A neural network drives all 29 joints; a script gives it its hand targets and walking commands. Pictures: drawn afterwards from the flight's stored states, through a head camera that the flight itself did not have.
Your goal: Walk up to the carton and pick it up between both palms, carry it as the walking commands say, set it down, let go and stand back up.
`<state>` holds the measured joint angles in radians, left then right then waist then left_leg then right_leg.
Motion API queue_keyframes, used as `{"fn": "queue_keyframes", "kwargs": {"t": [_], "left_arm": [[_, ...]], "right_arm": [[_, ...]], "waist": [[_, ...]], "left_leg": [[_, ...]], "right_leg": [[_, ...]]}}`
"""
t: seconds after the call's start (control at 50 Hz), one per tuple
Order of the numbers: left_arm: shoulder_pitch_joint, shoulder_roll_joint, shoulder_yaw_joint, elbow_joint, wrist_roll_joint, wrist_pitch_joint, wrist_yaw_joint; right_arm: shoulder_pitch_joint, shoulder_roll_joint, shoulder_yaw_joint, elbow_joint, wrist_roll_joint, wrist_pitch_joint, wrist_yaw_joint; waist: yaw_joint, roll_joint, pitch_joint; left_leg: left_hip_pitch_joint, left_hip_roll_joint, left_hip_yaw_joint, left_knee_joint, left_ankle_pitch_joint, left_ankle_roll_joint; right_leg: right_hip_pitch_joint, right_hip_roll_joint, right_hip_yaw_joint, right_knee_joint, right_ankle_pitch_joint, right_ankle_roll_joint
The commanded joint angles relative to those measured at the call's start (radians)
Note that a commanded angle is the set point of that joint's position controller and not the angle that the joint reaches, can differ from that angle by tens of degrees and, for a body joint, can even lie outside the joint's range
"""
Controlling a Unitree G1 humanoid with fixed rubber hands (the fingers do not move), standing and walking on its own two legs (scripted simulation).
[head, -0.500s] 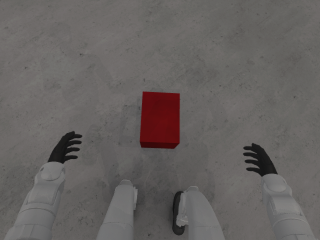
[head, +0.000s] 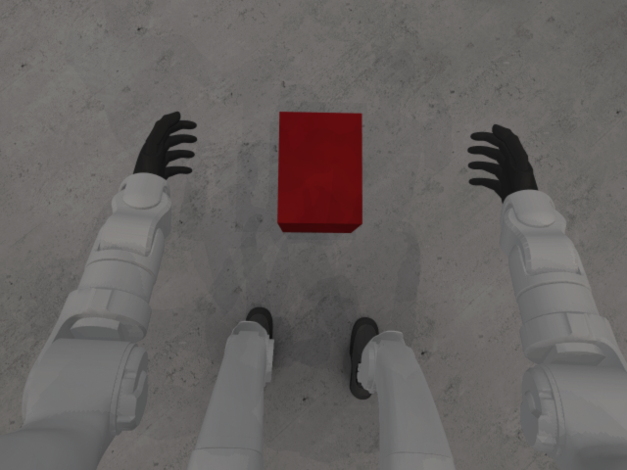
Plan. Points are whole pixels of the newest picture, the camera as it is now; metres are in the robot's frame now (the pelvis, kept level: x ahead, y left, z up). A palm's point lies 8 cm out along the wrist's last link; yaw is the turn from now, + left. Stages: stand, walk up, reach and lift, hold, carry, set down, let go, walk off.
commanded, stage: reach and lift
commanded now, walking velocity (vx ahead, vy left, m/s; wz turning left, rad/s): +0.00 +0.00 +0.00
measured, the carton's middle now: (318, 178) +0.55 +0.01 -0.58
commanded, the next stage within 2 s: none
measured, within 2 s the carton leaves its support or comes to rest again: neither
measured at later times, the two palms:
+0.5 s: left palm (204, 104) +0.54 +0.18 -0.16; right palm (465, 115) +0.55 -0.18 -0.15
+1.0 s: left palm (240, 144) +0.53 +0.15 -0.29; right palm (428, 152) +0.53 -0.17 -0.28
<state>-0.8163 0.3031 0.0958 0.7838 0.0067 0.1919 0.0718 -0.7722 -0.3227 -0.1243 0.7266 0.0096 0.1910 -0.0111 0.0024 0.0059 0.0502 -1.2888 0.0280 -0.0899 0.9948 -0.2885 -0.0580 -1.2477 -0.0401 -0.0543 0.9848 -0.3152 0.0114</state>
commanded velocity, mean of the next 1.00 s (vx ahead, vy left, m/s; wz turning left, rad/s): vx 0.00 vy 0.00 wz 0.00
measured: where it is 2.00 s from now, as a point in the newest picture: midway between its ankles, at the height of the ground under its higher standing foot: (309, 367)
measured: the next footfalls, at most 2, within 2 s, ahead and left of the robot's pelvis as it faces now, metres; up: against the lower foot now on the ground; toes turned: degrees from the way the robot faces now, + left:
none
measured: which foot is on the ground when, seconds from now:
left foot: down 0.00-1.00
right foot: down 0.00-1.00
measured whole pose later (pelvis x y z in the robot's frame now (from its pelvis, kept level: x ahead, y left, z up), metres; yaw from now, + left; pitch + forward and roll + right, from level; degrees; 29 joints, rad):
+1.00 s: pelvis -0.04 +0.00 -0.10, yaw -2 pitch +35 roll -2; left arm -1.57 0.30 0.22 0.92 0.01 0.20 0.18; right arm -1.58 -0.33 -0.24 0.91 0.04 0.21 -0.12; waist 0.00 0.01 0.52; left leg -1.67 0.02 -0.09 1.46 -0.40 -0.06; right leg -1.64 -0.03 -0.02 1.45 -0.42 0.02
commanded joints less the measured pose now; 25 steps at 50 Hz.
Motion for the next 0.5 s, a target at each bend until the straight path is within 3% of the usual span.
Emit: {"fn": "queue_keyframes", "kwargs": {"t": [0.0, 0.16, 0.24, 0.34, 0.48], "left_arm": [[-0.364, 0.077, 0.166, -0.067, -0.087, -0.047, 0.030], [-0.550, 0.063, 0.172, -0.153, -0.096, -0.097, 0.050], [-0.657, 0.062, 0.169, -0.200, -0.104, -0.086, 0.057], [-0.755, 0.079, 0.200, -0.162, -0.090, -0.060, 0.067], [-0.847, 0.104, 0.233, -0.193, -0.061, -0.045, 0.079]], "right_arm": [[-0.412, -0.121, -0.163, -0.015, 0.083, -0.031, -0.033], [-0.559, -0.110, -0.164, -0.058, 0.108, -0.080, -0.049], [-0.666, -0.128, -0.162, -0.089, 0.122, -0.075, -0.057], [-0.800, -0.155, -0.177, -0.079, 0.121, -0.057, -0.069], [-0.903, -0.182, -0.210, -0.106, 0.081, -0.042, -0.086]], "waist": [[-0.011, 0.036, -0.935], [-0.005, 0.025, -1.206], [0.000, 0.036, -1.296], [0.014, 0.029, -1.352], [0.016, 0.045, -1.594]], "left_leg": [[0.442, -0.097, 0.133, -0.043, 0.220, 0.012], [0.486, -0.105, 0.120, 0.005, 0.518, 0.024], [0.559, -0.101, 0.113, 0.032, 0.614, 0.024], [0.572, -0.099, 0.120, 0.047, 0.606, 0.023], [0.701, -0.101, 0.124, 0.085, 0.723, 0.015]], "right_leg": [[0.348, 0.106, 0.038, -0.047, 0.228, 0.009], [0.386, 0.123, 0.056, 0.008, 0.540, 0.007], [0.354, 0.129, 0.055, 0.021, 0.571, 0.006], [0.371, 0.134, 0.043, 0.037, 0.557, 0.009], [0.477, 0.141, 0.027, 0.068, 0.675, 0.018]]}}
